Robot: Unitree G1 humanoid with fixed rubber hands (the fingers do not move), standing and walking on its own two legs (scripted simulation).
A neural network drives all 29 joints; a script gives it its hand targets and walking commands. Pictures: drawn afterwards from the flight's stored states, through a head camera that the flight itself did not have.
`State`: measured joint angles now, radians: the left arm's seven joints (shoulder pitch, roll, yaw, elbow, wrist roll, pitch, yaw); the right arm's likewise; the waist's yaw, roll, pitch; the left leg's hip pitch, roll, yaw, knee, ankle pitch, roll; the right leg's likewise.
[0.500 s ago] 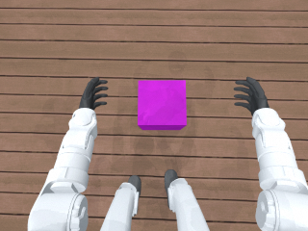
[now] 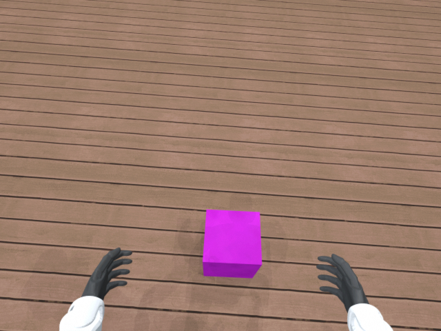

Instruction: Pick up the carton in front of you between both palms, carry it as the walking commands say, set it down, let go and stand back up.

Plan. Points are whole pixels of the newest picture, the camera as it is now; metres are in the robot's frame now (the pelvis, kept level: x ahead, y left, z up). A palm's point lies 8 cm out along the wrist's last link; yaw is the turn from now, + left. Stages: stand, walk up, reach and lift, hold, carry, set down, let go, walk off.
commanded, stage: let go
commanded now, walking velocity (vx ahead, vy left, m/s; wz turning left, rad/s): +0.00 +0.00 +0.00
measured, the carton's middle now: (230, 245) +0.47 -0.05 -0.64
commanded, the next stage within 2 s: stand in 0.54 s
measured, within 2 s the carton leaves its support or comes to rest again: neither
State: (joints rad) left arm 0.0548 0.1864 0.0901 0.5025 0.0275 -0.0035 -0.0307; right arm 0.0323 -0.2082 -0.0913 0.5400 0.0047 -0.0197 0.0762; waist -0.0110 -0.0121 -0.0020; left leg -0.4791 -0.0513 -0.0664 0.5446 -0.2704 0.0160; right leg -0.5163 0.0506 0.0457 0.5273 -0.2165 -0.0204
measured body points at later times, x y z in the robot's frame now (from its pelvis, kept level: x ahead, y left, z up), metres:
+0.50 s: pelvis +0.02 +0.02 +0.01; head +0.04 +0.02 +0.46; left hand +0.20 +0.25 -0.07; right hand +0.19 -0.22 -0.07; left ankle -0.01 +0.11 -0.73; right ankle +0.02 -0.10 -0.73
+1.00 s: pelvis +0.05 -0.01 +0.00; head +0.06 -0.01 +0.45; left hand +0.18 +0.28 -0.09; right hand +0.21 -0.29 -0.08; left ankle -0.01 +0.11 -0.73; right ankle +0.02 -0.10 -0.73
